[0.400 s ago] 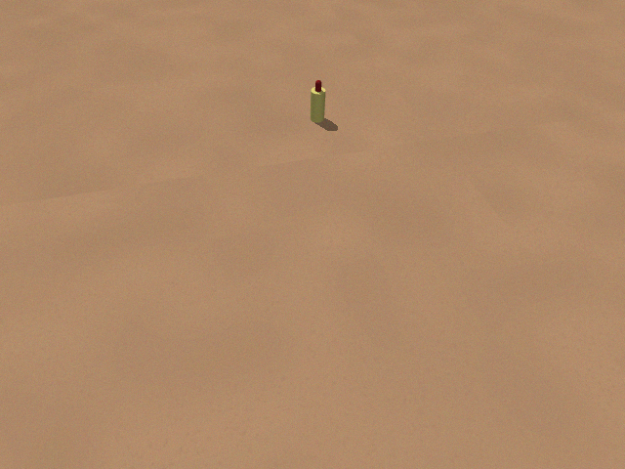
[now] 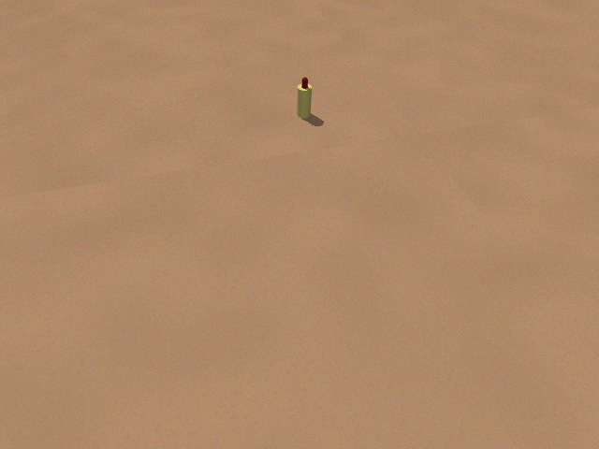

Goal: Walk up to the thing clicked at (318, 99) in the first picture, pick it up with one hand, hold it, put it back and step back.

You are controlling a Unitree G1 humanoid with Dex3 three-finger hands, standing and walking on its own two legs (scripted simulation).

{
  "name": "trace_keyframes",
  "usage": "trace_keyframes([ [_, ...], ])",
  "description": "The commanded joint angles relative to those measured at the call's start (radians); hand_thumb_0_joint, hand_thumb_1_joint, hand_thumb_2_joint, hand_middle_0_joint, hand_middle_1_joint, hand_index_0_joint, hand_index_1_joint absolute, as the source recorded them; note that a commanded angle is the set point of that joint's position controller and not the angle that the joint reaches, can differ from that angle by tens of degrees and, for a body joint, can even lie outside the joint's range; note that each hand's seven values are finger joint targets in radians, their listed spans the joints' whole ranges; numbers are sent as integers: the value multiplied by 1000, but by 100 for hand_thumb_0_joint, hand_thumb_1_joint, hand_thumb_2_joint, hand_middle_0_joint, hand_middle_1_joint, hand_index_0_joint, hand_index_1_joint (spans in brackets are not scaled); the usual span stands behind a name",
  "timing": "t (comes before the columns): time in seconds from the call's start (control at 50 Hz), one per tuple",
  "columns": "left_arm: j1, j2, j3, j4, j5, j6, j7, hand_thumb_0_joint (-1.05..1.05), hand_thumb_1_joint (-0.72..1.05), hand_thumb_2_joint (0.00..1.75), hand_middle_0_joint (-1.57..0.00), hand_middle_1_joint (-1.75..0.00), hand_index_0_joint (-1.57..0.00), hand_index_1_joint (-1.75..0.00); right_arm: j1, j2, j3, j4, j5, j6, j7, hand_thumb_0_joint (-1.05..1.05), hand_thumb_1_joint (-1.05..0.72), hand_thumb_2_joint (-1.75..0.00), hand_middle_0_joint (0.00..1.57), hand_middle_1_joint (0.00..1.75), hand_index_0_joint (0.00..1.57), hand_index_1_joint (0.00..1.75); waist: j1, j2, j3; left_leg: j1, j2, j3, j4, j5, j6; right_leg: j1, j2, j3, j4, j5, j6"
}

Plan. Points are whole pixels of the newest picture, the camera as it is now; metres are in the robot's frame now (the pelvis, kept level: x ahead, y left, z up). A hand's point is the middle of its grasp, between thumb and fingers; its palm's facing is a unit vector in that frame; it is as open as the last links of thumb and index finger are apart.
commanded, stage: stand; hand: left
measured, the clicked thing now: (304, 96) +2.01 -0.09 -0.66
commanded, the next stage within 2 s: walk up in 0.72 s
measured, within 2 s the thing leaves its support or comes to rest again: neither
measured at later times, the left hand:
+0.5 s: hand out of the picture +0.08 +0.25 -0.16, palm faces -0.03 -0.94 -0.34, open 7.4 cm
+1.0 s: hand (123, 448) +0.16 +0.25 -0.14, palm faces -0.12 -0.91 -0.41, open 7.4 cm
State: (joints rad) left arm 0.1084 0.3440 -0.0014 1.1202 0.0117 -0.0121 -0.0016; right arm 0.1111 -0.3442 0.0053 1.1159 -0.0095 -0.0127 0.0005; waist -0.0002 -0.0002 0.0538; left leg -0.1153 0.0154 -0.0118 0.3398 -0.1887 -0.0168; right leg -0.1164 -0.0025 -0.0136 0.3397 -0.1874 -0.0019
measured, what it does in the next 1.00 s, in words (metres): steps on the spot: right foot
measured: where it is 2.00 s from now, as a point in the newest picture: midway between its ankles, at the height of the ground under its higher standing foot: (331, 331)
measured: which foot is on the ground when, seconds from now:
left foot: down 0.00-1.00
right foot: down 0.00-0.80, up 0.82-0.98, down 1.00-1.00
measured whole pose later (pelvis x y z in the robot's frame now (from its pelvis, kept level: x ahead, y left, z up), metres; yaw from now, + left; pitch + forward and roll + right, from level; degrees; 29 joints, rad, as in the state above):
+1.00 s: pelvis +0.06 -0.04 -0.02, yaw -6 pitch -1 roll +2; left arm 0.23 0.45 0.09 1.01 0.04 -0.03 -0.10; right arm 0.23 -0.44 -0.10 1.01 -0.05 -0.05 0.06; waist 0.00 0.01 0.01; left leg -0.06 0.07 0.09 0.46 -0.38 -0.01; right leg -0.32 -0.08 -0.02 0.61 -0.33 -0.01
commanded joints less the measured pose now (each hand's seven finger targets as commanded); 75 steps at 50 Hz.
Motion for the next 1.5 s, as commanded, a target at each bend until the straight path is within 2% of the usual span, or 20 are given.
trace_keyframes([
  [0.0,-42,208,39,-58,-4,-22,10,0,90,90,-20,-30,-20,-30,-33,-208,-42,-61,1,-21,-11,0,-90,-90,20,30,20,30,0,7,-86,14,114,-80,-53,161,37,21,-125,94,-48,154,-25],
  [0.68,-33,214,38,-56,-3,-22,11,0,90,90,-20,-30,-20,-30,-23,-206,-43,-54,1,-17,-10,0,-90,-90,20,30,20,30,-3,-2,-81,18,115,-78,-62,157,34,30,-127,93,-56,158,-26],
  [0.7,30,343,121,-136,21,-36,-30,0,90,90,-20,-30,-20,-30,45,-341,-123,-124,-25,-49,13,0,-90,-90,20,30,20,30,-2,-18,-219,52,106,-86,45,-418,108,-9,-88,139,29,-386,-65],
  [0.72,-9,323,121,-141,30,-34,-47,0,90,90,-20,-30,-20,-30,24,-343,-135,-118,-37,-53,27,0,-90,-90,20,30,20,30,-10,22,-115,-13,117,-109,48,-547,121,-159,-99,161,71,-512,-75],
  [0.78,-104,237,115,-204,27,-41,-69,0,90,90,-20,-30,-20,-30,68,-332,-154,-140,-35,-65,37,0,-90,-90,20,30,20,30,-40,118,52,22,266,-307,-103,-553,202,-442,-39,66,322,-285,-47],
  [0.82,-110,265,117,-244,28,-41,-75,0,90,90,-20,-30,-20,-30,81,-386,-178,-170,-38,-81,37,0,-90,-90,20,30,20,30,-52,139,39,114,441,-461,-241,-553,290,-560,-111,95,469,-305,-25],
  [0.88,-48,276,119,-236,16,-44,-103,0,90,90,-20,-30,-20,-30,3,-379,-177,-209,-40,-83,44,0,-90,-90,20,30,20,30,-8,165,30,20,353,-269,-228,-515,234,-418,-131,72,389,-295,-14],
  [0.94,88,268,130,-181,19,-50,-103,0,90,90,-20,-30,-20,-30,-56,-344,-165,-231,-41,-72,56,0,-90,-90,20,30,20,30,56,129,-15,-79,211,-29,-67,-372,175,-126,-53,-67,202,-135,0],
  [0.96,185,278,141,-150,23,-55,-95,0,90,90,-20,-30,-20,-30,-80,-329,-158,-239,-37,-65,58,0,-90,-90,20,30,20,30,113,48,-40,-167,170,44,71,-365,151,38,-19,-122,122,-51,4],
  [0.98,316,345,167,-103,30,-68,-78,0,90,90,-20,-30,-20,-30,-50,-273,-138,-246,-33,-61,60,0,-90,-90,20,30,20,30,167,-170,-106,-361,94,115,389,-326,112,309,6,-68,123,-132,-10],
  [1.0,408,452,195,-126,38,-76,-58,0,90,90,-20,-30,-20,-30,-96,-194,-106,-303,-17,-67,63,0,-90,-90,20,30,20,30,227,-462,-88,-689,-52,147,728,-423,59,393,-258,456,-125,-528,-115],
  [1.02,325,478,182,-167,24,-81,-59,0,90,90,-20,-30,-20,-30,-150,-251,-114,-318,-20,-67,54,0,-90,-90,20,30,20,30,175,-281,6,-695,12,-20,782,-357,37,220,-424,732,-259,-574,-236],
  [1.06,179,419,164,-220,-4,-84,-51,0,90,90,-20,-30,-20,-30,-91,-304,-124,-265,-7,-75,63,0,-90,-90,20,30,20,30,90,-42,79,-659,84,-86,807,-181,36,145,-356,544,-230,-466,-226],
  [1.12,115,347,133,-247,-13,-99,-44,0,90,90,-20,-30,-20,-30,20,-294,-122,-225,-9,-67,78,0,-90,-90,20,30,20,30,17,-61,67,-516,129,-57,671,-85,25,47,-254,263,-209,-228,-178],
  [1.28,172,371,130,-276,-11,-99,-49,0,90,90,-20,-30,-20,-30,-141,-253,-122,-323,-14,-64,103,0,-90,-90,20,30,20,30,70,-78,39,-325,94,66,239,93,17,10,-202,55,-140,72,-179],
  [1.36,187,352,114,-284,-19,-87,-38,0,90,90,-20,-30,-20,-30,121,-282,-153,-254,-23,-70,79,0,-90,-90,20,30,20,30,-51,42,-97,87,-10,151,171,49,86,-77,-144,-35,289,400,-139],
  [1.38,225,305,96,-297,-20,-84,-32,0,90,90,-20,-30,-20,-30,292,-336,-181,-225,-42,-74,69,0,-90,-90,20,30,20,30,-129,143,-188,325,41,63,175,-56,149,-251,-104,-49,580,314,-100],
  [1.4,275,233,77,-325,-41,-87,-27,0,90,90,-20,-30,-20,-30,396,-435,-211,-240,-51,-79,56,0,-90,-90,20,30,20,30,-155,366,-301,499,358,-466,68,-220,250,-519,62,-33,915,-151,-44],
  [1.42,244,322,98,-316,-38,-93,-16,0,90,90,-20,-30,-20,-30,350,-451,-221,-260,3,-81,55,0,-90,-90,20,30,20,30,-140,242,-323,441,432,-695,-91,-345,324,-553,63,139,976,-329,-72],
  [1.48,215,328,90,-285,-37,-100,-30,0,90,90,-20,-30,-20,-30,145,-345,-171,-325,11,-82,42,0,-90,-90,20,30,20,30,-39,113,-93,122,338,-292,-86,-219,252,-540,-84,133,885,-168,-48],
])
